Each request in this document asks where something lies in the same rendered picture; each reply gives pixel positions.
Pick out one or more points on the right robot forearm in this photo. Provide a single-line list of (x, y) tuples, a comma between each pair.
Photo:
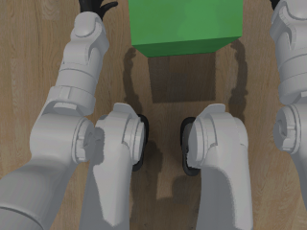
[(289, 33)]

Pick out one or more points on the left robot forearm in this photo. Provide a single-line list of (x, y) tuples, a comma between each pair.
[(80, 69)]

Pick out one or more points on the robot left hand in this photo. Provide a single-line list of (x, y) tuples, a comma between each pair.
[(95, 6)]

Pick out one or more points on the left robot thigh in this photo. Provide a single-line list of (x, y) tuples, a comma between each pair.
[(106, 198)]

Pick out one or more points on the robot right hand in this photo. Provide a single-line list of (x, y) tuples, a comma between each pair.
[(274, 3)]

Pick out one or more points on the right robot upper arm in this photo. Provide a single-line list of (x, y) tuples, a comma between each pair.
[(290, 134)]

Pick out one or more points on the carton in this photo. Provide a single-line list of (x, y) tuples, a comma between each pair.
[(165, 28)]

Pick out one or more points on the left robot upper arm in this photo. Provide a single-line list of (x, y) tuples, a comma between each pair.
[(30, 196)]

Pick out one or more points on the robot right foot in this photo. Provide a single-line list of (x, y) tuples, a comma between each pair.
[(185, 130)]

